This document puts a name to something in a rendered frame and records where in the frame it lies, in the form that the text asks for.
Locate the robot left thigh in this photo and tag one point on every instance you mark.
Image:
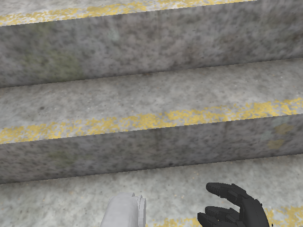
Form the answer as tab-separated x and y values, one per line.
125	210

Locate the robot right hand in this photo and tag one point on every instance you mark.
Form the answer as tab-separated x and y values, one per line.
251	212

